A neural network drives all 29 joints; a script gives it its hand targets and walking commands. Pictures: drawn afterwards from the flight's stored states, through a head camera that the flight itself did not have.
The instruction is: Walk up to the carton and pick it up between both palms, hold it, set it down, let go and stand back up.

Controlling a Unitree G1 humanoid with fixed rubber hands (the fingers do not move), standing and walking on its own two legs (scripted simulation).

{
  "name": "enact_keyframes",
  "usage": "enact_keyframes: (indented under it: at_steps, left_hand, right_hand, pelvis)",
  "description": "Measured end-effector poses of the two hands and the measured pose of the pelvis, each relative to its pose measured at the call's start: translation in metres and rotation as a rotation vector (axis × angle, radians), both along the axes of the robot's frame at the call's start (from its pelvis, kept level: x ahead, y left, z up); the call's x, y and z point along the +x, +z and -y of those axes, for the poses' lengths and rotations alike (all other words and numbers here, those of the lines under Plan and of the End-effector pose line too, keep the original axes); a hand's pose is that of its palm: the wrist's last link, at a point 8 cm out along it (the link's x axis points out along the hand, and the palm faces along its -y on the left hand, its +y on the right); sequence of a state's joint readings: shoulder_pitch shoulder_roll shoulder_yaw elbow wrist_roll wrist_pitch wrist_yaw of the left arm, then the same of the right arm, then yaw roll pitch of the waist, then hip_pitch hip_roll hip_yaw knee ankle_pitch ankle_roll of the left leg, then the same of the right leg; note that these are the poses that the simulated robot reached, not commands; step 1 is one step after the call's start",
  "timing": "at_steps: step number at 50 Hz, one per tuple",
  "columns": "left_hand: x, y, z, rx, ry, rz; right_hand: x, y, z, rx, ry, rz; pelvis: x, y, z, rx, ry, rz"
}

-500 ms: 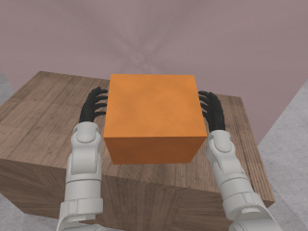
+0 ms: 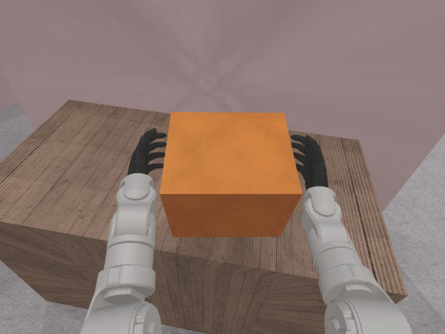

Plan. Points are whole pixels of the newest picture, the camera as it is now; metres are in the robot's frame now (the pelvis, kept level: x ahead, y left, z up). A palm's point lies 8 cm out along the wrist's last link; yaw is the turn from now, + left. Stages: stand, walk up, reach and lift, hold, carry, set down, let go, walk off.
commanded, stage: set down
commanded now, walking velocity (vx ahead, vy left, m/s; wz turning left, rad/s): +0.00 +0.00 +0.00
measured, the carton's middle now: (227, 176) +0.42 +0.00 +0.07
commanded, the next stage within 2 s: none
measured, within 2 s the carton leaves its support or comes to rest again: rests again in 1.74 s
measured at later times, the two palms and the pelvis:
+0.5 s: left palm (146, 175) +0.40 +0.16 +0.09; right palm (309, 178) +0.39 -0.15 +0.10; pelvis +0.01 +0.00 +0.00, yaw -1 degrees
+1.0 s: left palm (152, 178) +0.42 +0.16 +0.06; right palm (305, 180) +0.41 -0.16 +0.07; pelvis +0.02 +0.00 +0.00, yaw -2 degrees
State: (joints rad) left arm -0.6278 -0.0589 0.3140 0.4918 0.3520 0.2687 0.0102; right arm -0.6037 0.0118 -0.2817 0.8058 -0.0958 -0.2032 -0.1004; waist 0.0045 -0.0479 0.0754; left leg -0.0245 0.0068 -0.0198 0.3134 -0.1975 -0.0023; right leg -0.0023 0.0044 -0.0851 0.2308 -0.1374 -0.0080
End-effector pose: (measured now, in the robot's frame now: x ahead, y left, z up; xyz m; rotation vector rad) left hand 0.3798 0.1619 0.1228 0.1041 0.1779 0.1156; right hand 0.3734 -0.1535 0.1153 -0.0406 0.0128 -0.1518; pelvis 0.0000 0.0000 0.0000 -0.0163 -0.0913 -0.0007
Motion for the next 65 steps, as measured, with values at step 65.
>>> enact_keyframes:
  at_steps: [65]
  left_hand:
    - [0.054, -0.081, 0.010, -0.055, -0.014, -0.121]
  right_hand:
    - [0.048, -0.062, 0.010, 0.000, -0.026, -0.136]
  pelvis:
    - [0.023, -0.002, 0.001, 0.006, -0.025, -0.244]
